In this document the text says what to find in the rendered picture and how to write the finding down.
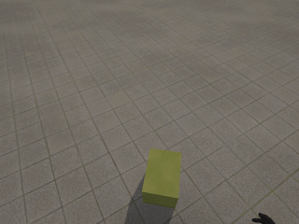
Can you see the right robot hand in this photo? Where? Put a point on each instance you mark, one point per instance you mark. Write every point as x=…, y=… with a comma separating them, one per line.
x=264, y=219

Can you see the carton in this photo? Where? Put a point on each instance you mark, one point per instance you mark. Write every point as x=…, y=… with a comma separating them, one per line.
x=162, y=177

